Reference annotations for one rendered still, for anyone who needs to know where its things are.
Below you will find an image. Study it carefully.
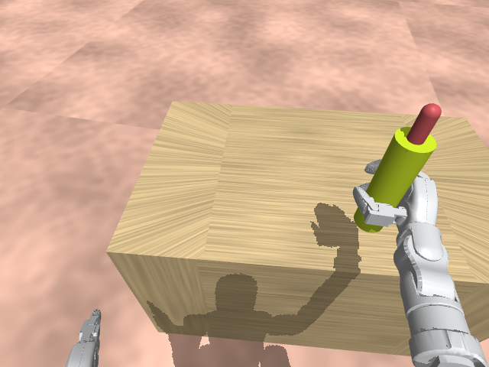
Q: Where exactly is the bottle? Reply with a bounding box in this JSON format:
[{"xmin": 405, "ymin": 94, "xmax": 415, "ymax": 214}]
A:
[{"xmin": 354, "ymin": 103, "xmax": 442, "ymax": 233}]

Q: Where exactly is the left robot hand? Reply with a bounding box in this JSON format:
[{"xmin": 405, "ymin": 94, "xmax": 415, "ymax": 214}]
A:
[{"xmin": 66, "ymin": 309, "xmax": 101, "ymax": 367}]

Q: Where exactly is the right robot hand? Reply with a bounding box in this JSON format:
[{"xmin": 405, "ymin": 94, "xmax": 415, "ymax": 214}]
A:
[{"xmin": 353, "ymin": 159, "xmax": 438, "ymax": 232}]

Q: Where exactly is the right robot arm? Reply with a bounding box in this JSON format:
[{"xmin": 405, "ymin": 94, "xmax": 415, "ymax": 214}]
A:
[{"xmin": 393, "ymin": 222, "xmax": 489, "ymax": 367}]

